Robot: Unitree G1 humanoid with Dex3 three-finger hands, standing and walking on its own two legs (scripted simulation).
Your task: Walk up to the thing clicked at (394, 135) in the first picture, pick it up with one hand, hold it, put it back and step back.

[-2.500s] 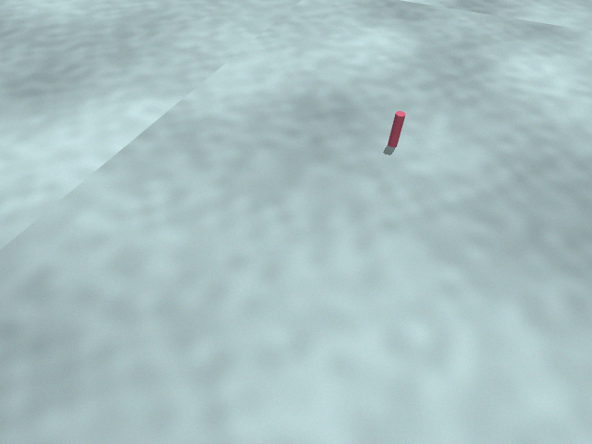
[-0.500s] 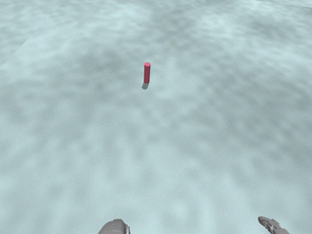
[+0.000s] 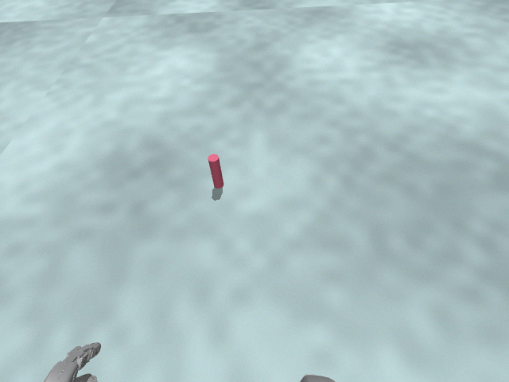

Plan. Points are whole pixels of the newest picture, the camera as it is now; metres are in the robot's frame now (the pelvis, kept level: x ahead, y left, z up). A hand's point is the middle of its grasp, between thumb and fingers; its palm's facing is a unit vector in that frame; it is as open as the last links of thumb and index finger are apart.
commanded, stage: walk up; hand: left
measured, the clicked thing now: (216, 172) +1.12 +0.23 -0.66
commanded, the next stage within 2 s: none
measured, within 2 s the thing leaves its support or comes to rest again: neither
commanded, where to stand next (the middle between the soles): +0.75 +0.07 m, yaw +0 degrees
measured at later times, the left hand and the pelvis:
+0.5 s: hand (89, 332) +0.24 +0.33 -0.15, palm faces -0.02 -0.93 -0.36, open 7.4 cm; pelvis +0.22 +0.05 +0.00, yaw +0 degrees
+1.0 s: hand (136, 217) +0.47 +0.28 -0.10, palm faces +0.01 -0.91 -0.42, open 7.4 cm; pelvis +0.39 +0.01 +0.01, yaw +0 degrees
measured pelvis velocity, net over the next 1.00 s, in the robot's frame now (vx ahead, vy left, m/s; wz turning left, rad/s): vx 0.39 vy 0.01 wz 0.00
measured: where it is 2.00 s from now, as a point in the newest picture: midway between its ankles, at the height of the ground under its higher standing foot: (247, 264)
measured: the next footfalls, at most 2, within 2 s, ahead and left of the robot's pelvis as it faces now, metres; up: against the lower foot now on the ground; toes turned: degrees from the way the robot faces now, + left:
left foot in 0.38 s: +0.32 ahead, +0.17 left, +0.00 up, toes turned +5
right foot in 0.86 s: +0.49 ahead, -0.10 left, +0.00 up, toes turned -4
